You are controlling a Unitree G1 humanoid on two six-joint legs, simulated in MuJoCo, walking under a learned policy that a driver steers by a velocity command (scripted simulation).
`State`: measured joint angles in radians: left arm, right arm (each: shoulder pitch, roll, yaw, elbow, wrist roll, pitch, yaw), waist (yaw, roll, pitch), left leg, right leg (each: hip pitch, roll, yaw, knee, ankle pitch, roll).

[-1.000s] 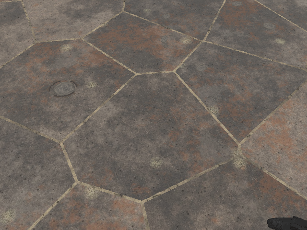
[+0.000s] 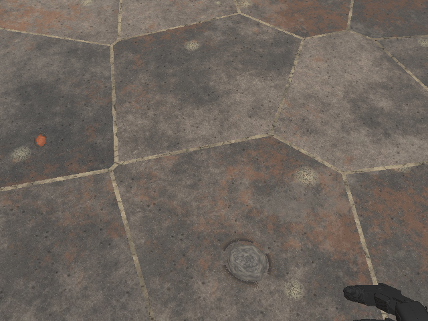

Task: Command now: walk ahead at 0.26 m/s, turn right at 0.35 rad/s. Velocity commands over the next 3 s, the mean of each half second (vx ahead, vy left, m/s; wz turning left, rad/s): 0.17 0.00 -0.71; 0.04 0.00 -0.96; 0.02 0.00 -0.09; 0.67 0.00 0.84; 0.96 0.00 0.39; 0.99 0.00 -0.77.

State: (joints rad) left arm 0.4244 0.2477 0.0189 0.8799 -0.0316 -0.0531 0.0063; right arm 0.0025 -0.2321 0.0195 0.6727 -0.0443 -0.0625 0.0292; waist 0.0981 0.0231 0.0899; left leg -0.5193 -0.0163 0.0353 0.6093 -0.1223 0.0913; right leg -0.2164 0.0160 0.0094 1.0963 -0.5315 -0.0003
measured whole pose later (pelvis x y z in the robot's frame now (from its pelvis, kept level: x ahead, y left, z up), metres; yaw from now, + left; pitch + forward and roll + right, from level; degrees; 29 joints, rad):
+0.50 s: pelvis +0.10 -0.06 +0.01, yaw -25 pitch +1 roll +1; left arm 0.23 0.30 0.08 0.67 0.01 0.05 -0.02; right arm 0.18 -0.30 -0.06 0.70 -0.03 0.03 0.00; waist 0.00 0.05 0.03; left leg -0.47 0.07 0.06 1.06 -0.48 -0.07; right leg -0.32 0.04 -0.02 0.60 -0.29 -0.07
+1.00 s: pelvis +0.17 -0.06 +0.02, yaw -54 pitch +0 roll -1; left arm 0.20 0.38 0.10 0.65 0.02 0.08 -0.04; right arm 0.14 -0.27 -0.02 0.64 -0.02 0.02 -0.04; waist 0.02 -0.07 0.08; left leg -0.26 0.00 0.04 0.46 -0.20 0.03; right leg -0.47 0.11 0.09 1.11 -0.43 0.03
